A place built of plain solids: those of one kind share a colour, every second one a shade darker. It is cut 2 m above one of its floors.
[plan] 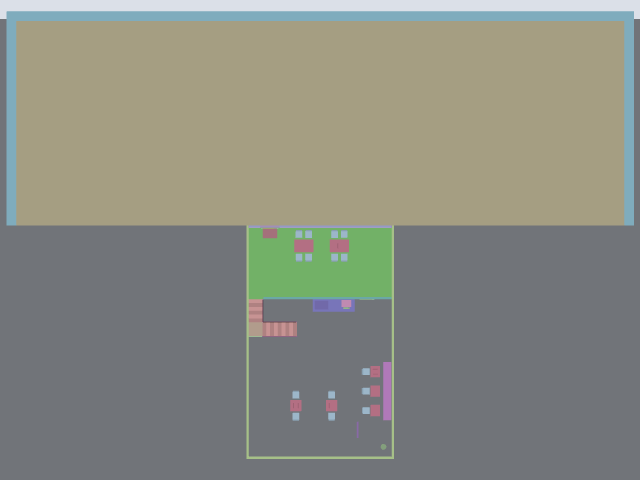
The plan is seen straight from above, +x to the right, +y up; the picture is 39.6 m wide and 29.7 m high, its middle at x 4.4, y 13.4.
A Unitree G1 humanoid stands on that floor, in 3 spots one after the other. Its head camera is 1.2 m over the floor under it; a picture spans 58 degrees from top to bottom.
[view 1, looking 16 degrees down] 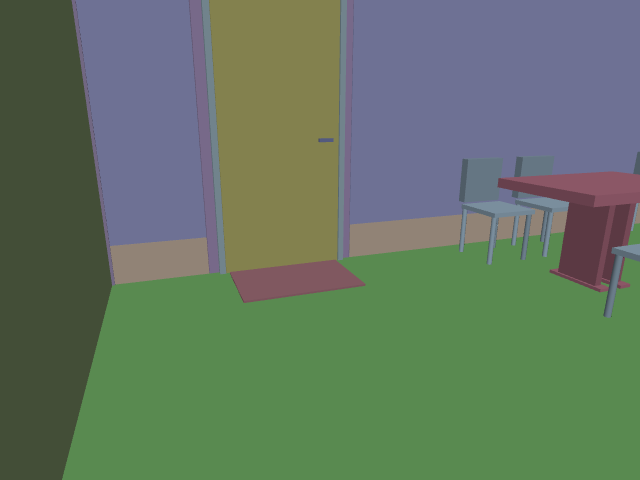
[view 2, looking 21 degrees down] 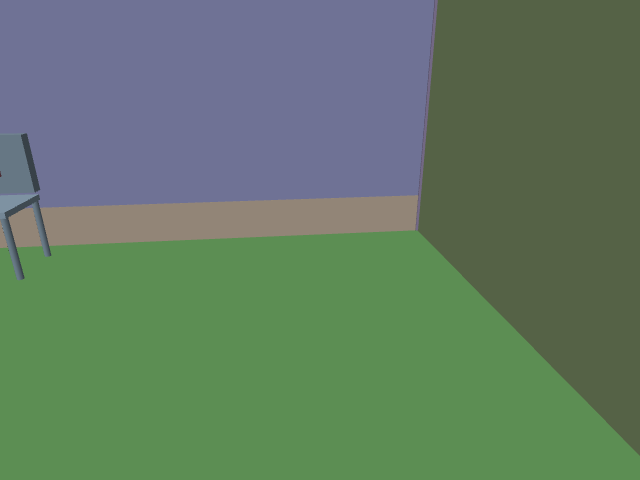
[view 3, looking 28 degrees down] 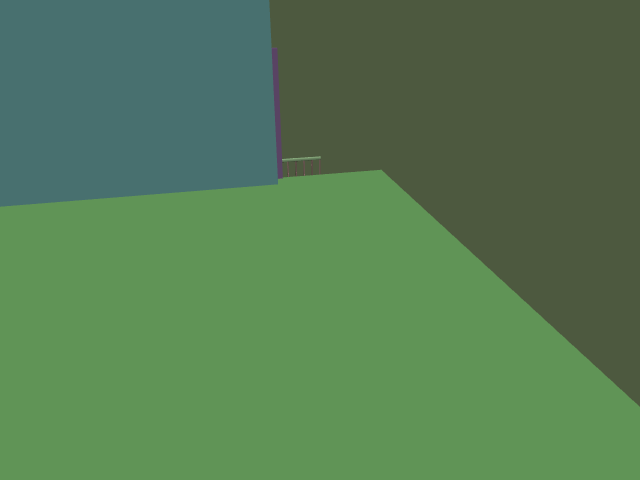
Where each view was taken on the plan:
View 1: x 0.42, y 10.83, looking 70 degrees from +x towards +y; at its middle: street_door_leaf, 3.63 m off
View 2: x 7.63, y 10.93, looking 83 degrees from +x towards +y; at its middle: upper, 3.35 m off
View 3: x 1.30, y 13.05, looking -103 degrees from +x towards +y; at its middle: upper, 2.56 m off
